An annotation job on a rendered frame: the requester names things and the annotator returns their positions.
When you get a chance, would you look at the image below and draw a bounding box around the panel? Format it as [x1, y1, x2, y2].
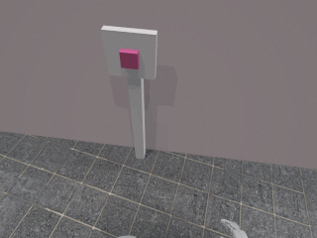
[101, 26, 158, 160]

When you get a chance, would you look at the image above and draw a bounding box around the button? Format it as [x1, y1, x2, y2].
[119, 48, 140, 69]

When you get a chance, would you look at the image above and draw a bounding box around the right robot hand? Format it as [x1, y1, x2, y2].
[220, 218, 248, 238]

